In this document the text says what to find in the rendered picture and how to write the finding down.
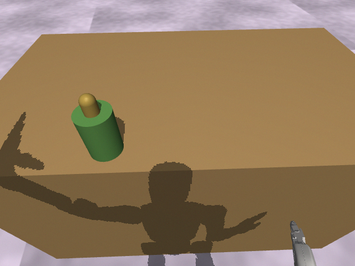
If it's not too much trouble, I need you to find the right robot hand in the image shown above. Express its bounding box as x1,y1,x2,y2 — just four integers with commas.
290,221,316,266

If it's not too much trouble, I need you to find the bottle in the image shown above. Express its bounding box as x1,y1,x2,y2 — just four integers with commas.
71,93,124,162

